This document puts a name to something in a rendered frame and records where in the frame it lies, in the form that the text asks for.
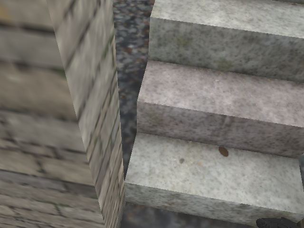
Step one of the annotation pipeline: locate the right robot hand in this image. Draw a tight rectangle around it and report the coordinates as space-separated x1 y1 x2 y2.
256 217 300 228

